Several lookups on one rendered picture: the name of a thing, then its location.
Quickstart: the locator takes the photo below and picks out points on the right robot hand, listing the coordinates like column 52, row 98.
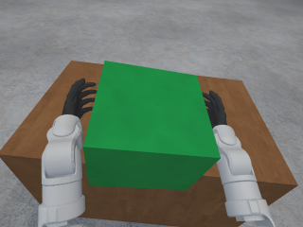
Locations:
column 215, row 109

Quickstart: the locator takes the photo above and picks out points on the robot left forearm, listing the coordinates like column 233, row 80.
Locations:
column 61, row 164

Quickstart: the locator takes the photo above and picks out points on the robot right forearm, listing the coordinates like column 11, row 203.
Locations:
column 243, row 198

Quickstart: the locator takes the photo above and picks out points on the carton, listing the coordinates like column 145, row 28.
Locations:
column 149, row 128

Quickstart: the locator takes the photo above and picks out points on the pedestal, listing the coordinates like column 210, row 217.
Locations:
column 202, row 205

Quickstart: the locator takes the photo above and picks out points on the left robot hand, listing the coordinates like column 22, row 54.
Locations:
column 74, row 102

